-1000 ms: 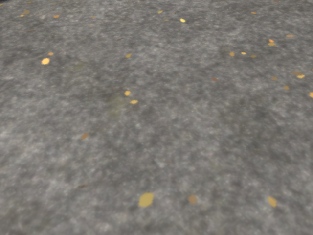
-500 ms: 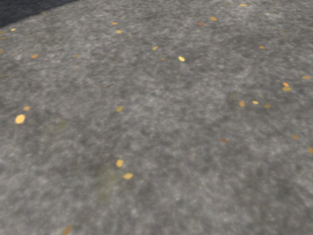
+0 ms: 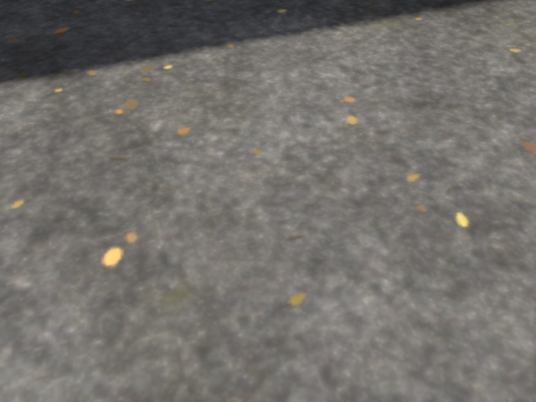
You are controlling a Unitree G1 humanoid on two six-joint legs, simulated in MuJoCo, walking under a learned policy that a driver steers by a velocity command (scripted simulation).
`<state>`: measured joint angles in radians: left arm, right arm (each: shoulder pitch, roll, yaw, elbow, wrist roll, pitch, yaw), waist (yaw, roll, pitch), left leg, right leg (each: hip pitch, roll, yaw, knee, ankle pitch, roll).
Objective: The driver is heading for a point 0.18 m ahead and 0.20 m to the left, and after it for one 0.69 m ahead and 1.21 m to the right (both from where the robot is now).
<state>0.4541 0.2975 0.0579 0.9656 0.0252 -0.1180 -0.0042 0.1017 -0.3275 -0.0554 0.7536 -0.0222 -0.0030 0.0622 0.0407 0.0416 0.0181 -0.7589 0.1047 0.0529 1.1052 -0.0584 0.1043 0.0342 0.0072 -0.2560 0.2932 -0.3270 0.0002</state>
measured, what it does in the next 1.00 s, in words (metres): walks ahead, turning right: left foot, then right foot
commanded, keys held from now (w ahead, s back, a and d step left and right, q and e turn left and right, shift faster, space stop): w+q+shift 0.04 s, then w+e+shift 0.96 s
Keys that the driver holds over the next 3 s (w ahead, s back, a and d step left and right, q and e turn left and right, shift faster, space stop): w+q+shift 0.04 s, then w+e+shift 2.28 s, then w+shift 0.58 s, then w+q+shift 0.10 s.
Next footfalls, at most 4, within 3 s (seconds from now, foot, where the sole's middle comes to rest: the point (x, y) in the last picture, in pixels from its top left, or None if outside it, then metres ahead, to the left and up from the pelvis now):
0.18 left None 0.36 0.07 -0.77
0.62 right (309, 296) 0.80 -0.05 -0.77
1.04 left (311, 177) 1.26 -0.06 -0.77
1.50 right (437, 156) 1.38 -0.51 -0.77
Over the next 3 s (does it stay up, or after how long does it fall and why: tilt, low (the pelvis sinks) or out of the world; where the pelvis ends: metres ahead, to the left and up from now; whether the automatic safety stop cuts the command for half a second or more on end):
stays up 1.30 -1.65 0.00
